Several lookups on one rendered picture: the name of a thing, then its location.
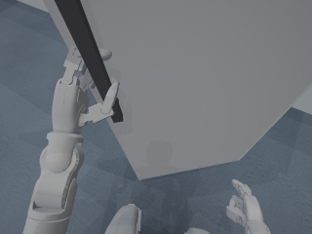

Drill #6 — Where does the robot left thigh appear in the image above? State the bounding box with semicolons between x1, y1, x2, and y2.
104;205;142;234

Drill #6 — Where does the fridge door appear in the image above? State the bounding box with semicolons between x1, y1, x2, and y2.
43;0;312;180

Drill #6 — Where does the left robot forearm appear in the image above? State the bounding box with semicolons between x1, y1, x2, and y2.
21;131;85;234

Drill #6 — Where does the robot left hand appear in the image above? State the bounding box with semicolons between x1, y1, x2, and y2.
52;46;120;135

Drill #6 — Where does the handle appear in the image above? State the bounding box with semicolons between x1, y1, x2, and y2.
55;0;124;123

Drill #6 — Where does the right robot forearm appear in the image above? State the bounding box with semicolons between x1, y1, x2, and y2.
245;219;271;234

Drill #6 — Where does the robot right hand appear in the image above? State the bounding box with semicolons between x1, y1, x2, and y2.
226;179;264;227

